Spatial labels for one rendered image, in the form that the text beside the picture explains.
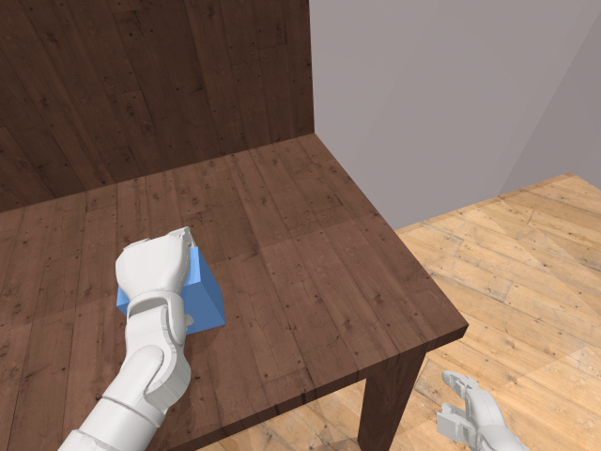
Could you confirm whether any table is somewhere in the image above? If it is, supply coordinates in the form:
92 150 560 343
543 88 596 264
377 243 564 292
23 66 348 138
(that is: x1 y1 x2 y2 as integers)
0 0 469 451

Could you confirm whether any left robot hand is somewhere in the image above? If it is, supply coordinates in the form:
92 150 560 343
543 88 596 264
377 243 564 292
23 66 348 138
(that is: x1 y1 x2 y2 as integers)
116 226 196 331

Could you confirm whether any right robot forearm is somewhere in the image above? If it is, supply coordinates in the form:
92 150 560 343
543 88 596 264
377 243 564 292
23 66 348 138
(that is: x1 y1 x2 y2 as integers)
475 425 531 451

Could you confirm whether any sponge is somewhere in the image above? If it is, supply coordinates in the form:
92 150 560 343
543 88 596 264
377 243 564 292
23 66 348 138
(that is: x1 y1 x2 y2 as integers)
116 246 225 334

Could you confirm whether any left robot forearm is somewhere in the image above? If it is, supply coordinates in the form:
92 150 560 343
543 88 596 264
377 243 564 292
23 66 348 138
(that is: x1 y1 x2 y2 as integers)
57 290 191 451

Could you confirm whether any right robot hand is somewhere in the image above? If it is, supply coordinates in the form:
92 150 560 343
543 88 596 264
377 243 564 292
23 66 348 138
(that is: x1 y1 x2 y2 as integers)
437 370 507 451

